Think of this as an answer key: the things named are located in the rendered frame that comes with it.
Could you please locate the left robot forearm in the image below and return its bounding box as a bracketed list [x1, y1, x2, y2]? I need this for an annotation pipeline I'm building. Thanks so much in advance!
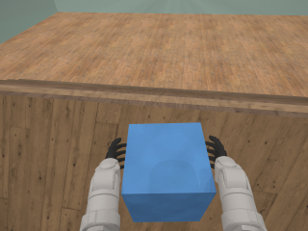
[79, 158, 121, 231]

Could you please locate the right robot hand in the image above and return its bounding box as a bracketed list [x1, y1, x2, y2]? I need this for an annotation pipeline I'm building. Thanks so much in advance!
[205, 135, 227, 168]

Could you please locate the left robot hand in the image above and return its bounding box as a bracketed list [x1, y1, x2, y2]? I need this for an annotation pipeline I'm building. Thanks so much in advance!
[105, 138, 127, 169]

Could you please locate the right robot forearm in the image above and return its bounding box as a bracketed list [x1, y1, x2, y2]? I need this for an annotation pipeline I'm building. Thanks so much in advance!
[214, 156, 268, 231]

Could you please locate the carton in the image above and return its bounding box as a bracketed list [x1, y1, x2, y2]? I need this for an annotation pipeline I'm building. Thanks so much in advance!
[121, 122, 217, 222]

